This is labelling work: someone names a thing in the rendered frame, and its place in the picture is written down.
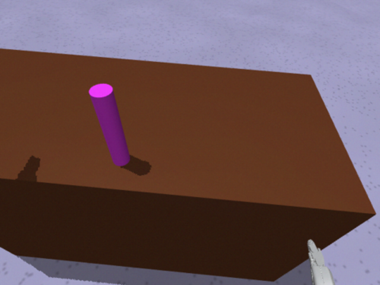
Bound can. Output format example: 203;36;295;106
89;84;130;166

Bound right robot hand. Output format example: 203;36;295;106
308;239;335;285

